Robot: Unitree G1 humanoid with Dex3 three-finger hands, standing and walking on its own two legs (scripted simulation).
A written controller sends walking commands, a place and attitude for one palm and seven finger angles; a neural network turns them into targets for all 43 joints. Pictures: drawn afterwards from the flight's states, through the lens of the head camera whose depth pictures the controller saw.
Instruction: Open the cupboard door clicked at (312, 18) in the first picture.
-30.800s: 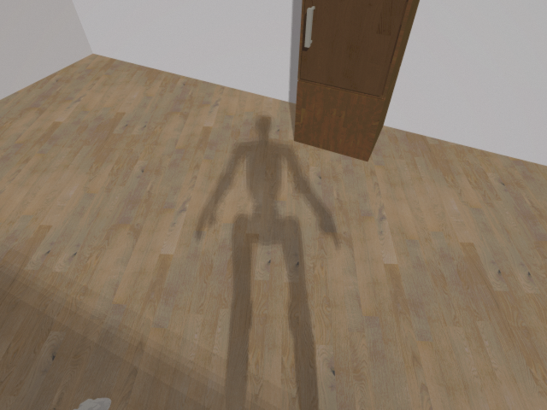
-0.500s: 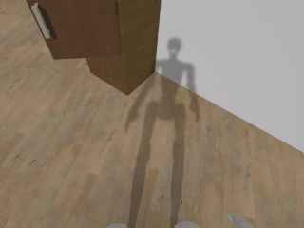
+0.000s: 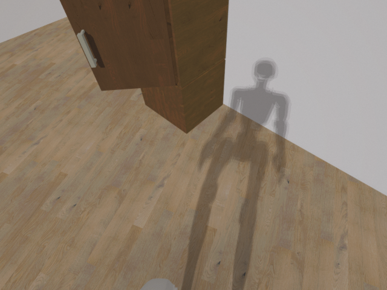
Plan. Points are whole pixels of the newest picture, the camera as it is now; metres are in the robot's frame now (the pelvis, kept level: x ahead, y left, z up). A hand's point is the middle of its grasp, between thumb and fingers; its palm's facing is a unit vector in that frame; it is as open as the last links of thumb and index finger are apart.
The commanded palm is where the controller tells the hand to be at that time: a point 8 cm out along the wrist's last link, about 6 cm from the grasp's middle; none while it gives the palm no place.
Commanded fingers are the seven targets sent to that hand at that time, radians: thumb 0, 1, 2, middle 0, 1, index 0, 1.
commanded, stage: take the last steps up to it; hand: left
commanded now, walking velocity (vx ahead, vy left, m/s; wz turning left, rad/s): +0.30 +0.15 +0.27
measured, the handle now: (88, 48) +1.09 +0.56 -0.09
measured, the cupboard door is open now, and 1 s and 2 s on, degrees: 46 46 46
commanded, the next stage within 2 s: come to a stop and stand still in 1.54 s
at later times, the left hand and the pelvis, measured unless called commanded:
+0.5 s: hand out of the picture -0.02 +0.26 -0.19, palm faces +0.24 -0.95 -0.20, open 7.4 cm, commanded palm none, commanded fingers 0.00 0.90 0.90 -0.20 -0.30 -0.20 -0.30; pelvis +0.09 +0.10 -0.02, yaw +7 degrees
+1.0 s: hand (102, 205) +0.35 +0.29 -0.15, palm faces +0.16 -0.96 -0.23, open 7.2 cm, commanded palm none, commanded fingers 0.00 0.90 0.90 -0.20 -0.30 -0.20 -0.30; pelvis +0.28 +0.10 +0.00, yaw +7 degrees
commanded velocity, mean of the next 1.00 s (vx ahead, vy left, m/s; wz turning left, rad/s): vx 0.30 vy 0.14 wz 0.06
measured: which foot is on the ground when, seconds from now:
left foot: up 0.00-0.38, down 0.40-0.84, up 0.86-1.00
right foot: down 0.00-0.40, up 0.42-0.80, down 0.82-1.00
